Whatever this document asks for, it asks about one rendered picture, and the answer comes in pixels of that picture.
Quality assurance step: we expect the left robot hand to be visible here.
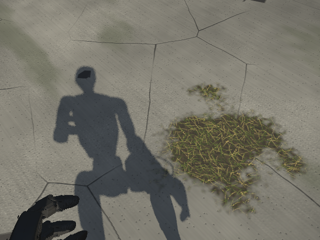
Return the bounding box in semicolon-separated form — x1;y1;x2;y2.
6;194;88;240

